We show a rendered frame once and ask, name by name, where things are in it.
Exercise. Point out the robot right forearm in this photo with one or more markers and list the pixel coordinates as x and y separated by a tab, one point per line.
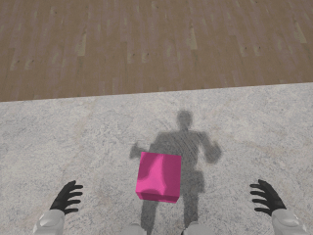
285	222

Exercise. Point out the robot left forearm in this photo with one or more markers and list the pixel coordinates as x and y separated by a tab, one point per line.
51	222

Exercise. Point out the right robot shin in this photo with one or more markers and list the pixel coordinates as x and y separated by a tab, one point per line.
193	223

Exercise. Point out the robot left thigh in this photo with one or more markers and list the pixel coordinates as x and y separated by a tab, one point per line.
133	230

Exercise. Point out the right robot hand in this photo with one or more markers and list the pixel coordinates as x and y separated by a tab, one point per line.
273	201

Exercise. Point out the left robot hand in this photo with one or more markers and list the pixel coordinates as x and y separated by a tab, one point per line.
61	202

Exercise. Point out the carton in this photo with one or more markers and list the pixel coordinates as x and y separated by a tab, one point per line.
159	177

